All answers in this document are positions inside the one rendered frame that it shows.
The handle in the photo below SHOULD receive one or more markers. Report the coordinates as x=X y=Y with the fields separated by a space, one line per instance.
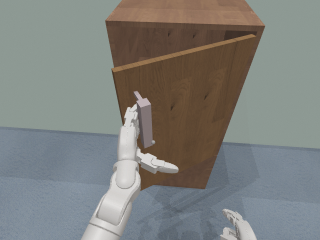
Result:
x=144 y=111

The robot left forearm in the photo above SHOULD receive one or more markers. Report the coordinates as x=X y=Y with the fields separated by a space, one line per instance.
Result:
x=112 y=213

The left robot hand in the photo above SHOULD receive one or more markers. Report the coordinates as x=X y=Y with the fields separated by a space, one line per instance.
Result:
x=127 y=146

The right robot hand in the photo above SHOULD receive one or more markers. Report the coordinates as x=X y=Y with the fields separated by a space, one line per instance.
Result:
x=243 y=230

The cupboard door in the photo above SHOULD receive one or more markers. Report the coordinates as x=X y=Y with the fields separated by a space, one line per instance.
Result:
x=191 y=94

